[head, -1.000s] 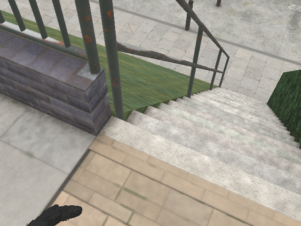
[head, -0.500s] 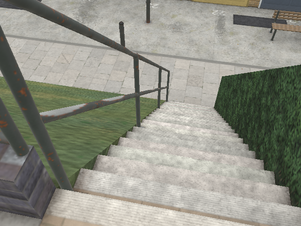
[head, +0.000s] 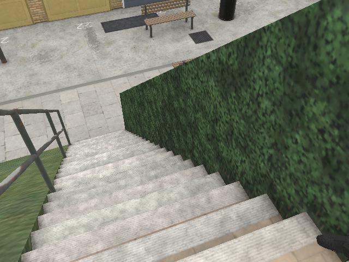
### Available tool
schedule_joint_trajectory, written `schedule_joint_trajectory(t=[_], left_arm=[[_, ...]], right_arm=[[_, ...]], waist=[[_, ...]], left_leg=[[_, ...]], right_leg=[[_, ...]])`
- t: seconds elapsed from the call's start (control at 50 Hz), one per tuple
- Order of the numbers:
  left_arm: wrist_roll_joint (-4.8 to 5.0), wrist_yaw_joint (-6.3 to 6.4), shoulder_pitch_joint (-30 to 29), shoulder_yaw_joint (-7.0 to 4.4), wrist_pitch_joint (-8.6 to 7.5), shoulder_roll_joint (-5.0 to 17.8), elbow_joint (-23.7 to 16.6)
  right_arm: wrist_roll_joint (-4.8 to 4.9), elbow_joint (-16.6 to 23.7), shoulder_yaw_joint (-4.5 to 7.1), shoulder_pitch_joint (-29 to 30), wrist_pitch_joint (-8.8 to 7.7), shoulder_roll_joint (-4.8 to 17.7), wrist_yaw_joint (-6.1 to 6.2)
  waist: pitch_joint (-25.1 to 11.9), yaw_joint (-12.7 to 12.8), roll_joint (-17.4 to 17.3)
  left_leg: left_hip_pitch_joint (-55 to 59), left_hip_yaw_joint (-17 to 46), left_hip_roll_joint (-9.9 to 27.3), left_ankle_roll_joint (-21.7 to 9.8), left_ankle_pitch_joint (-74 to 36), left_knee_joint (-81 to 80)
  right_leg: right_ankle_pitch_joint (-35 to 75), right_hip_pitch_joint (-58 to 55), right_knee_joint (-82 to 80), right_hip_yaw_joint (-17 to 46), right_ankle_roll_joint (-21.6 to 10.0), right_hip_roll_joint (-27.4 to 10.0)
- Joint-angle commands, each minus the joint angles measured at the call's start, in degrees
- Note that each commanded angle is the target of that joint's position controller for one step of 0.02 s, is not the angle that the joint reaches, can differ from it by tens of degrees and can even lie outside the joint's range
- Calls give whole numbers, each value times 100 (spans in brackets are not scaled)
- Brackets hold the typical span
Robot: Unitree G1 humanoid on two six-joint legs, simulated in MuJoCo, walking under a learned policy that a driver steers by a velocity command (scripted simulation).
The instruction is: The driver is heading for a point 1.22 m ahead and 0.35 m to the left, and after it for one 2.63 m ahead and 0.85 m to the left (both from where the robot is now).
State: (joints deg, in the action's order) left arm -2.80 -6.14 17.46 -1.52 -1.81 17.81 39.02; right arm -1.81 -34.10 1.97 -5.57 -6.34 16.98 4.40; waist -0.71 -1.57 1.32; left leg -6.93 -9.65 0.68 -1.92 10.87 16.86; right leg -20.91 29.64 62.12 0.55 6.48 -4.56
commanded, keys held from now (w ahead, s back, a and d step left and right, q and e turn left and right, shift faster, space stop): e+shift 0.02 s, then q+shift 0.94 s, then e+shift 0.04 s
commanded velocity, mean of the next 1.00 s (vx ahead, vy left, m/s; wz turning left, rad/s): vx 0.00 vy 0.00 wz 0.48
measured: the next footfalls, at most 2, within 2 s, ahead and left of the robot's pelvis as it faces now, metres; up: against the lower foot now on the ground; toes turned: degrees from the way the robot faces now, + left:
right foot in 0.14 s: +0.03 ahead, -0.15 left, +0.00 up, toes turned -8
left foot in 0.56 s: +0.02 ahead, +0.13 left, +0.00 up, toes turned +16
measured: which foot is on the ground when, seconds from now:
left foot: down 0.00-0.16, up 0.18-0.54, down 0.56-1.00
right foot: up 0.00-0.12, down 0.14-0.58, up 0.60-1.00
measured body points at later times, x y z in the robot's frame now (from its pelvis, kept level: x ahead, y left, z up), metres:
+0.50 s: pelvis +0.00 -0.01 +0.00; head +0.03 -0.01 +0.45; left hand +0.15 +0.28 -0.07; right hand +0.11 -0.26 -0.12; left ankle -0.02 +0.11 -0.72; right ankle -0.01 -0.14 -0.75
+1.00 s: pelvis +0.03 +0.05 +0.00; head +0.04 +0.07 +0.45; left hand -0.03 +0.36 -0.11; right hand +0.30 -0.11 -0.08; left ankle -0.02 +0.12 -0.75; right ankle +0.11 -0.08 -0.71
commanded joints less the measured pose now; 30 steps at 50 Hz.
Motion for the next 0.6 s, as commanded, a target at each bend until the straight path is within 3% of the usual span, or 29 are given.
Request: schedule_joint_trajectory(t=[0.02,0.06,0.1,0.12,0.14,0.16,0.18,0.2,0.22,0.24,0.26,0.28,0.3,0.32,0.34,0.38,0.4,0.44,0.46,0.52,0.56,0.58,0.6], left_arm=[[-22,-176,-613,48,19,99,-644],[22,-54,-472,-62,-75,371,-577],[120,152,-126,-195,-206,640,-369],[223,195,-42,-200,-263,614,-284],[322,182,8,-197,-296,525,-271],[500,183,-7,-107,-322,609,-406],[51,463,398,-12,22,189,-95],[102,616,309,-35,206,291,-160],[348,372,-140,-357,-106,1112,-324],[348,356,-499,-501,-188,1381,-433],[219,457,-429,-689,-209,1626,-509],[110,597,-170,-710,-253,1457,-514],[83,702,-307,-560,-338,943,-539],[122,785,-711,-452,-403,596,-615],[160,846,-1189,-400,-439,460,-730],[99,1008,-1560,-423,-428,557,-810],[33,1086,-1378,-460,-397,631,-809],[-62,1167,-808,-593,-298,920,-659],[-101,1164,-648,-647,-262,1021,-627],[-146,1137,-844,-646,-234,1002,-629],[-116,1124,-1008,-546,-238,814,-544],[-65,1107,-811,-463,-234,564,-466],[19,1161,-635,-287,-268,-75,-879]], right_arm=[[-122,178,526,-497,-57,1322,76],[-102,141,590,-421,-35,1399,-54],[-86,174,547,178,23,1262,-245],[-43,123,395,512,75,920,-357],[-22,4,142,577,126,314,-525],[2,-159,-107,-622,186,-532,-692],[390,-426,-12,-923,510,-72,-611],[374,-478,17,-971,658,22,-627],[30,-202,161,-668,255,337,-692],[-50,-256,279,-488,125,730,-616],[-87,-257,282,-437,67,830,-535],[-149,-307,287,-539,37,836,-443],[-160,-425,283,-783,21,786,-370],[-89,-518,293,-940,21,743,-374],[-59,-536,271,-977,35,630,-423],[-57,-527,144,-994,150,221,-664],[-26,-479,130,-914,246,160,-831],[-18,-310,70,-633,384,46,-1120],[13,-278,65,-646,411,52,-1191],[50,-307,187,-903,371,274,-1188],[61,-282,370,-976,253,514,-1112],[44,-356,487,-1203,186,718,-1029],[45,-440,663,-1678,112,1416,-875]], waist=[[-19,-420,-641],[-42,-251,-806],[-249,200,-789],[-333,463,-680],[-670,693,-524],[-1729,145,500],[-1379,367,374],[-1180,402,437],[-585,218,529],[-545,206,390],[-301,427,779],[-145,646,1321],[11,394,1078],[183,151,907],[214,-41,755],[160,-141,345],[87,46,359],[52,409,371],[37,480,326],[-57,289,340],[-117,83,243],[-239,6,-110],[-868,141,-1405]], left_leg=[[661,305,1642,-1282,-2941,-262],[459,709,1780,-1334,-3127,-201],[338,879,1739,-1161,-2519,51],[-86,863,1591,-887,-2109,280],[-809,585,1194,-364,-1869,627],[-1376,16,578,531,175,1298],[-1893,264,369,506,2049,1797],[-1842,700,350,506,2465,2136],[-1981,527,496,562,1605,2029],[-1765,369,363,541,1162,2033],[-1811,212,142,538,1388,2712],[-1982,427,106,581,2425,4289],[-1923,923,316,483,2492,5099],[-1850,1173,413,407,2190,5378],[-1799,1143,378,369,1866,5260],[-1744,916,503,335,1176,4021],[-1746,780,517,340,1019,3462],[-1836,636,574,325,1128,2658],[-1811,633,589,301,1088,2376],[-1380,544,450,74,491,1687],[-654,395,58,-313,-646,896],[-98,655,88,-613,-1816,493],[1225,2446,1413,-1755,-4696,451]], right_leg=[[-115,75,-1369,-520,-88,-270],[-30,-322,-1944,-499,-281,-47],[935,-920,-3003,-360,-598,216],[2099,-1609,-3849,-261,-827,328],[3261,-2813,-4176,-98,-1066,179],[6107,-4400,-3687,1139,-2075,-1199],[7480,-4343,-3355,1408,-1758,-1643],[7161,-3995,-3473,1074,-1826,-1652],[4777,-3223,-3248,566,-1672,-1184],[3822,-2643,-3510,412,-1797,-1134],[3189,-2223,-4021,565,-2195,-1422],[2827,-1889,-4593,926,-2645,-1883],[2018,-1450,-4966,938,-2629,-2089],[1412,-1160,-5158,757,-2479,-2030],[1340,-1103,-5235,439,-2300,-1841],[1340,-1630,-5236,-212,-1887,-1491],[1368,-2076,-5169,-442,-1789,-1366],[1677,-2718,-5149,-546,-1920,-1548],[1790,-2904,-5147,-528,-1982,-1679],[1630,-2956,-4981,-680,-1872,-1863],[758,-2594,-4544,-922,-1441,-1632],[334,-2366,-4043,-1141,-1107,-1343],[-751,-1398,-2345,-2039,-311,-299]])
Over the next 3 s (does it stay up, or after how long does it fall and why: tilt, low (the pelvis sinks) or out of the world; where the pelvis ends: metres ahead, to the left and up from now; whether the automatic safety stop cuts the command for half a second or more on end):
stays up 0.85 0.13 -0.51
